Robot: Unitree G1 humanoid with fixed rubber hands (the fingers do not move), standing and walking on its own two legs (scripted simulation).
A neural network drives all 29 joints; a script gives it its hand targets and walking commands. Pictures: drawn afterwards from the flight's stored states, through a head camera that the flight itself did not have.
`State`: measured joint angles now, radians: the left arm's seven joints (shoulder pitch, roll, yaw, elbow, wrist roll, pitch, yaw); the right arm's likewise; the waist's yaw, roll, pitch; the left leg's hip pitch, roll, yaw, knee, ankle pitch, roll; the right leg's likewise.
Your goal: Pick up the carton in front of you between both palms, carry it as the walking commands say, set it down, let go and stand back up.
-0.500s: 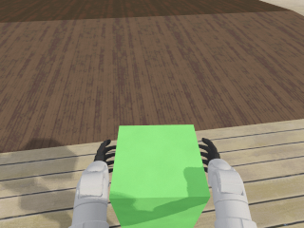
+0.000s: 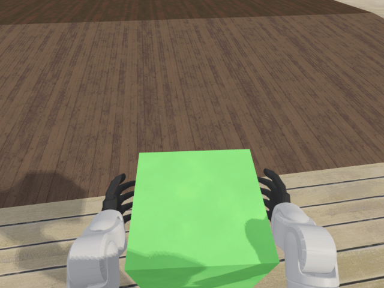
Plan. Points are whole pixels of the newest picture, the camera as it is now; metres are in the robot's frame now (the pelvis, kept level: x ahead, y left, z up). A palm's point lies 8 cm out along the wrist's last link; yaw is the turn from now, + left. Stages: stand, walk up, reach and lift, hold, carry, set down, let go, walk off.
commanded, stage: carry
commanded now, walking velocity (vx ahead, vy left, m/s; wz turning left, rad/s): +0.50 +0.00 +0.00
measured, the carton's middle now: (196, 227) +0.27 +0.01 +0.04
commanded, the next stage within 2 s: none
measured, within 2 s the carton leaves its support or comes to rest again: neither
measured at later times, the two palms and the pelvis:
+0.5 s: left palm (159, 132) +0.51 +0.10 +0.09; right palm (268, 128) +0.54 -0.19 +0.08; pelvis +0.29 -0.06 +0.01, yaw +2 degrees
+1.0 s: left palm (162, 72) +0.88 +0.13 +0.09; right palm (241, 74) +0.86 -0.17 +0.10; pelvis +0.63 +0.00 +0.01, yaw -2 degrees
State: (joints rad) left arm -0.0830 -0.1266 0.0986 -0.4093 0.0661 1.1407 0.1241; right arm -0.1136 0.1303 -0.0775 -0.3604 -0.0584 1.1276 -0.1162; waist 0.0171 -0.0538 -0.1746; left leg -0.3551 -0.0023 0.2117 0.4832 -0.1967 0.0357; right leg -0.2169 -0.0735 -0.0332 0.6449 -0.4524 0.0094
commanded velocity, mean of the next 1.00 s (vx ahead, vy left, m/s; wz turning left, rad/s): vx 0.50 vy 0.00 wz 0.00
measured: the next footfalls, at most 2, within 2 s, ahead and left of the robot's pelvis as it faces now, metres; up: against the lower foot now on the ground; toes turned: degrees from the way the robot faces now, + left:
right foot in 0.32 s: +0.36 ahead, -0.13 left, +0.00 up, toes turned -13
left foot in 0.84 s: +0.71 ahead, +0.07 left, +0.00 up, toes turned +12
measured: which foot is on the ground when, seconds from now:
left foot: down 0.00-0.36, up 0.38-0.82, down 0.84-1.00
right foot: up 0.00-0.30, down 0.32-0.88, up 0.90-1.00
